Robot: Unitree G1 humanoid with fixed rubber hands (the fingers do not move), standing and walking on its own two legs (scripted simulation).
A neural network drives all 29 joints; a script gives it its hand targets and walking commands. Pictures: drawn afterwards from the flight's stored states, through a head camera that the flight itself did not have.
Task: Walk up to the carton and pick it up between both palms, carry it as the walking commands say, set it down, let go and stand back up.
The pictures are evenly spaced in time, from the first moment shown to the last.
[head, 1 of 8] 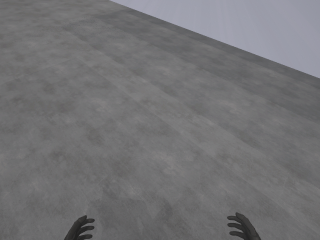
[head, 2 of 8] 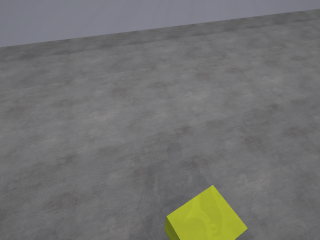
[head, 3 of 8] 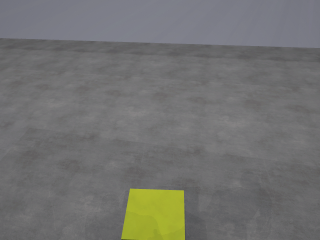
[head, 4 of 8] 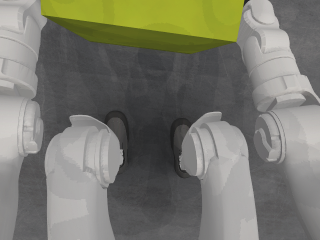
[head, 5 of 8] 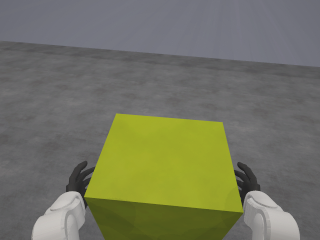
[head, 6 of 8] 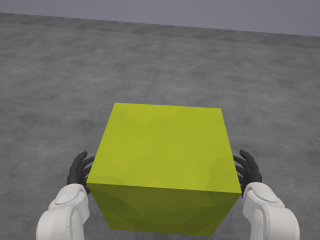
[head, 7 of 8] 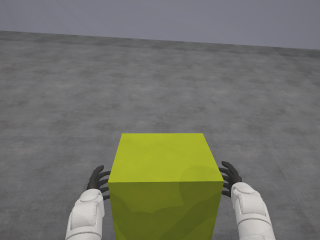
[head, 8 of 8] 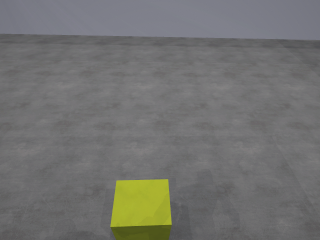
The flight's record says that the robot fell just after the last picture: no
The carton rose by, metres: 0.67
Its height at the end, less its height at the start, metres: +0.00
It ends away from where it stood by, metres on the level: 3.27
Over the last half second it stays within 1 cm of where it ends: yes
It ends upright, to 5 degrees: yes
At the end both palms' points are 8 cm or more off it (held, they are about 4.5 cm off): yes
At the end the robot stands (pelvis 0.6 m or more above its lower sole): yes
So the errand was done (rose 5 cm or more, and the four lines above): yes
